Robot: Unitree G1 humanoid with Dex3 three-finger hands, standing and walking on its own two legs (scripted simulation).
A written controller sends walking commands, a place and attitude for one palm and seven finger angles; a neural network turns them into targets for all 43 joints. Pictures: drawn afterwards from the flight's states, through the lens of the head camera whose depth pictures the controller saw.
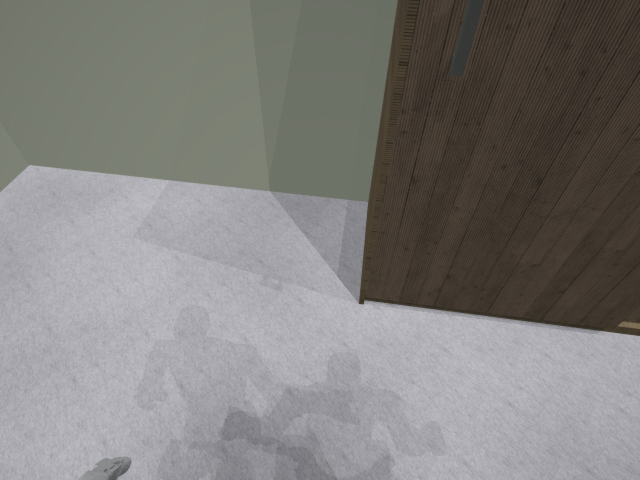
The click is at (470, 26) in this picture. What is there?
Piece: wardrobe's sliding door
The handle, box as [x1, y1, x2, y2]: [450, 0, 484, 76]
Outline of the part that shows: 484,0 468,1 455,53 452,57 452,64 450,69 451,75 462,75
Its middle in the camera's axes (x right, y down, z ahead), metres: +0.26 -0.39 +0.69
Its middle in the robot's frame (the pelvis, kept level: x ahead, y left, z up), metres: +0.82 -0.22 +0.23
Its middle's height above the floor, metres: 1.00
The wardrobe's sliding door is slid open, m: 0.00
